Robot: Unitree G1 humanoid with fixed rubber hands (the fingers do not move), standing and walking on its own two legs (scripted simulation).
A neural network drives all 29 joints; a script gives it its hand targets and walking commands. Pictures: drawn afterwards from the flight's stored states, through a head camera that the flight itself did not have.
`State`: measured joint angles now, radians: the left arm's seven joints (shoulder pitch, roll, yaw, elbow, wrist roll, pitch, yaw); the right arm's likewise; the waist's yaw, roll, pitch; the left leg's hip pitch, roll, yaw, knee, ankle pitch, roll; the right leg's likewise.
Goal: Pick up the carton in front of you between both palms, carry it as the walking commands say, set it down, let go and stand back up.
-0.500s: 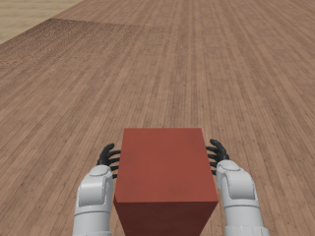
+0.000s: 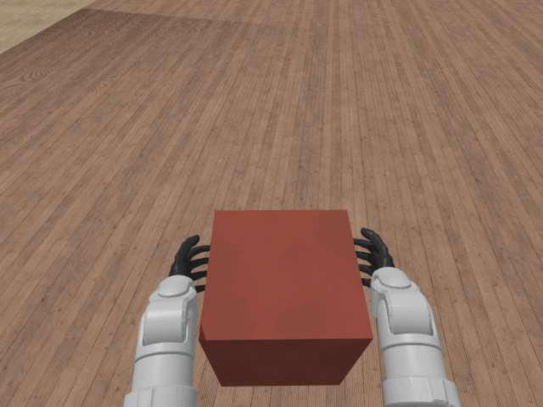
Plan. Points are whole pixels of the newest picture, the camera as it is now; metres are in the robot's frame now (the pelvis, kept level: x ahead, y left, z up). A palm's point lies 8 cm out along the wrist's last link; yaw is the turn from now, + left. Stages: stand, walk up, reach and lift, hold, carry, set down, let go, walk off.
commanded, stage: hold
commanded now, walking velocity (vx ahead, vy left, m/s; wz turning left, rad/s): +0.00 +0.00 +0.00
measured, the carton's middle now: (280, 303) +0.30 +0.00 -0.04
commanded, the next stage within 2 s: set down in 0.26 s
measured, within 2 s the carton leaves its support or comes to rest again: neither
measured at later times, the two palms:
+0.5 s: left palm (176, 292) +0.28 +0.15 +0.05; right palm (377, 271) +0.30 -0.15 +0.05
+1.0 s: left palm (207, 317) +0.34 +0.15 -0.17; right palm (352, 312) +0.34 -0.15 -0.16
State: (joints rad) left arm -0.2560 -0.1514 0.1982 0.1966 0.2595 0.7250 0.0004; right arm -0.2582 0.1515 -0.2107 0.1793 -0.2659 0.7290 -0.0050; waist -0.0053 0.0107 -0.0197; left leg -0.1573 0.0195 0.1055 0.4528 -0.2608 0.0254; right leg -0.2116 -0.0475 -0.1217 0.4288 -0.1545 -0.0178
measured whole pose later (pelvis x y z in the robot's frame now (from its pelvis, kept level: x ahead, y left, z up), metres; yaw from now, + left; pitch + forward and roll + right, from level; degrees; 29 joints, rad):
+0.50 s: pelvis -0.04 -0.02 -0.01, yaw +5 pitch -10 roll +0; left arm -0.54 -0.18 0.47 0.50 0.41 0.62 -0.07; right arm -0.53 0.21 -0.49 0.45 -0.41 0.64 0.03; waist -0.01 0.00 0.12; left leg -0.10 -0.01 -0.01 0.51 -0.24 0.02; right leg -0.13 0.01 -0.01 0.49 -0.20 -0.02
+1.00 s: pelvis -0.06 -0.01 -0.09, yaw +5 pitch +27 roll +0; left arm -0.69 -0.08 0.37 0.57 0.25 0.16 -0.02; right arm -0.62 0.18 -0.46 0.43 -0.25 0.17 -0.03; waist -0.05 0.02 0.06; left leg -1.16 -0.03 -0.01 1.04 -0.35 0.01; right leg -1.17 0.00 -0.01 1.00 -0.30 0.00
